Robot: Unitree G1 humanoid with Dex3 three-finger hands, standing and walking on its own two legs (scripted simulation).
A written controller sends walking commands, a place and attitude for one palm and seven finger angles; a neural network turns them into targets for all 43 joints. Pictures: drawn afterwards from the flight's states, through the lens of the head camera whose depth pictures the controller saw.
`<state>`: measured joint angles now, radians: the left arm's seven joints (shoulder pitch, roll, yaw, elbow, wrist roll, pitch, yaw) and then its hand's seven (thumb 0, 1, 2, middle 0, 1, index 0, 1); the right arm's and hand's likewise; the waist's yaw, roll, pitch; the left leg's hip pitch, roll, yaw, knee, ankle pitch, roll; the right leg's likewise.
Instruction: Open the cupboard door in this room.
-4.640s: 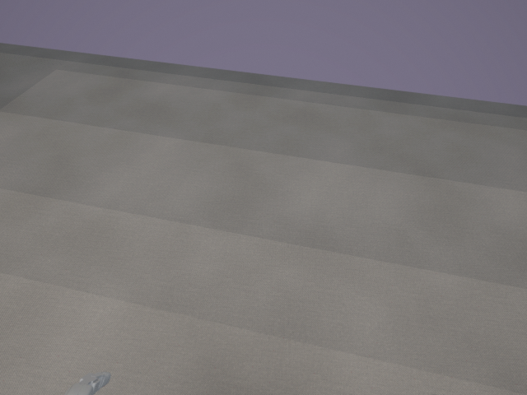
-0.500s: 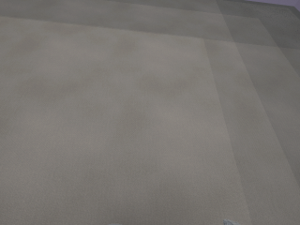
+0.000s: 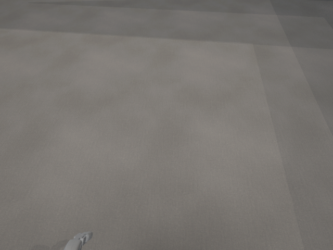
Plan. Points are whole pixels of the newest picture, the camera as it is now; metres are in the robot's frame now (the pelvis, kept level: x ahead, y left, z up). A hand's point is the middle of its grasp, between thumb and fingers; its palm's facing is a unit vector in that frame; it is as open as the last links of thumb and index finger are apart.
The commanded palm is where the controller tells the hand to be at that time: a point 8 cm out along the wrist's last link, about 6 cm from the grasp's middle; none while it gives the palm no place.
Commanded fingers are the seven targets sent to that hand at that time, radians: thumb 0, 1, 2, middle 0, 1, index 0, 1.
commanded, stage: turn or walk to find it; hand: left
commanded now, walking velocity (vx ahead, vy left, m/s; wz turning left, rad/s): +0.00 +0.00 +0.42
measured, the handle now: out of the picture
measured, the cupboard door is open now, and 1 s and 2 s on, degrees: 0 0 0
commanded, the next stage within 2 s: none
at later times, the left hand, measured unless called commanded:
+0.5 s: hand out of the picture -0.05 +0.17 -0.16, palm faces +0.29 -0.92 -0.26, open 7.4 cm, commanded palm none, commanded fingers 0.00 0.90 0.90 -0.20 -0.30 -0.20 -0.30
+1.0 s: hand out of the picture -0.06 +0.21 -0.16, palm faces +0.43 -0.87 -0.25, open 7.4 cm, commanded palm none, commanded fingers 0.00 0.90 0.90 -0.20 -0.30 -0.20 -0.30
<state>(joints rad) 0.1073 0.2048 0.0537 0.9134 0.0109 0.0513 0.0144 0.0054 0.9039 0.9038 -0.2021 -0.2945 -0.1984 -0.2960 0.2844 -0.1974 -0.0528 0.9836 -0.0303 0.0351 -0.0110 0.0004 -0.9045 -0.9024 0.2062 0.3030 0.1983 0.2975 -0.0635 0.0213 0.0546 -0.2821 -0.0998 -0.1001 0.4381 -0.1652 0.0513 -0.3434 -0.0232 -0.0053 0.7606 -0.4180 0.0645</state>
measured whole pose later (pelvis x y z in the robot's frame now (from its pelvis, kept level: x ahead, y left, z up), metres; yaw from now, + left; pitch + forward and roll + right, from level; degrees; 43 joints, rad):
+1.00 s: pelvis -0.06 -0.02 +0.00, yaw +25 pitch +0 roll +0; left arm 0.15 0.22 0.06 0.93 0.02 0.05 0.01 0.01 0.90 0.90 -0.20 -0.29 -0.20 -0.30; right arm 0.20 -0.19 -0.04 0.95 -0.03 0.03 0.00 0.00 -0.90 -0.90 0.21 0.30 0.20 0.30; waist -0.02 0.01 0.07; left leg -0.26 -0.04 -0.05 0.47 -0.20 0.03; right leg -0.37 -0.07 -0.03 0.85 -0.43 0.08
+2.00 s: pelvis -0.13 -0.07 +0.00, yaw +51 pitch -1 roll +0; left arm 0.16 0.23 0.06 0.95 0.02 0.06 0.01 0.01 0.90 0.90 -0.20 -0.29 -0.20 -0.30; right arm 0.19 -0.19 -0.04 0.95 -0.03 0.02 -0.01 0.00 -0.90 -0.90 0.21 0.30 0.20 0.30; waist -0.02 0.00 0.06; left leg -0.25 -0.05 -0.04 0.45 -0.19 0.04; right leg -0.39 -0.07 -0.02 0.90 -0.44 0.08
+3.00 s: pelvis -0.17 -0.14 +0.00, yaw +76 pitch +0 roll +0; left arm 0.15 0.23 0.06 0.94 0.01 0.06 0.01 0.01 0.90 0.90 -0.20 -0.29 -0.20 -0.30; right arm 0.20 -0.19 -0.04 0.95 -0.03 0.03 -0.01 0.00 -0.90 -0.90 0.21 0.30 0.20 0.30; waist -0.02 0.01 0.07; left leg -0.26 -0.05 -0.04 0.46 -0.19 0.03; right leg -0.38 -0.06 -0.03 0.87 -0.44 0.08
